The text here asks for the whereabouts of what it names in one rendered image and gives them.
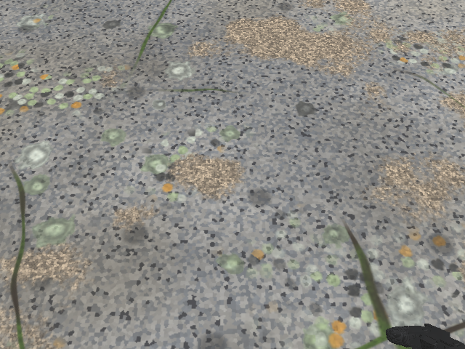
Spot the right robot hand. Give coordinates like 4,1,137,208
386,324,465,349

